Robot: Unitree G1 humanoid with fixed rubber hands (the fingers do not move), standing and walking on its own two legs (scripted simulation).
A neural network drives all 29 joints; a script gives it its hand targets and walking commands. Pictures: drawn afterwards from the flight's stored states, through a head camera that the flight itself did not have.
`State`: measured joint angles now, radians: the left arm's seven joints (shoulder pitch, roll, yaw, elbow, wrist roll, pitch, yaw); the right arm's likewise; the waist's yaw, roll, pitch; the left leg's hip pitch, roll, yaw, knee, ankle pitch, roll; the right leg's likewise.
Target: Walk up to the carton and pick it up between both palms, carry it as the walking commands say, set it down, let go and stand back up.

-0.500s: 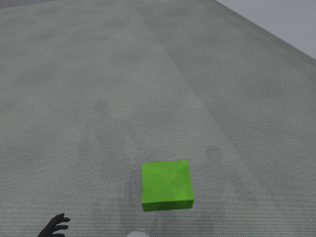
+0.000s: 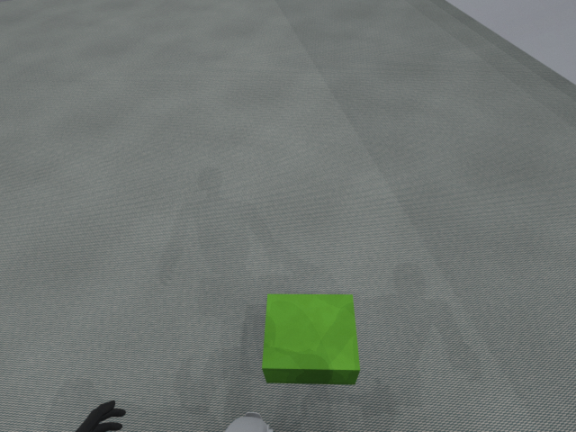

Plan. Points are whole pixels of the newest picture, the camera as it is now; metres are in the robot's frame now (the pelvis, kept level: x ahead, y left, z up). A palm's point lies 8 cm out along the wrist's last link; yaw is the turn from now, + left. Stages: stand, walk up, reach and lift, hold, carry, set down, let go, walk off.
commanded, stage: walk up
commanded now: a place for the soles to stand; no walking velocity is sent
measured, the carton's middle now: (310, 338) +0.50 +0.00 -0.65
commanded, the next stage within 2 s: reach and lift in 0.74 s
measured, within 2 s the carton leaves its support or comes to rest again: neither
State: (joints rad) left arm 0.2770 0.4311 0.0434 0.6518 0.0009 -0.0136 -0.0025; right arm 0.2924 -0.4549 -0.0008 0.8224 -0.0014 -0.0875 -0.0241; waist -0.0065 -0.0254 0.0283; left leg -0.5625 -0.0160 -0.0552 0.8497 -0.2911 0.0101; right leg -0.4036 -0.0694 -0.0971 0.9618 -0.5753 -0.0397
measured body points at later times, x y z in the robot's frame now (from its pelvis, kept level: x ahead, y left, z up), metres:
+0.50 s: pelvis -0.01 -0.02 +0.00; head +0.01 -0.01 +0.45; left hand +0.11 +0.31 -0.08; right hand +0.08 -0.35 -0.10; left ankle +0.07 +0.15 -0.69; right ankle -0.01 -0.10 -0.69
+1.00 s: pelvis -0.02 -0.01 +0.00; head +0.07 -0.01 +0.44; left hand +0.16 +0.29 -0.10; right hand +0.14 -0.32 -0.09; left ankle +0.07 +0.15 -0.69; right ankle -0.01 -0.10 -0.69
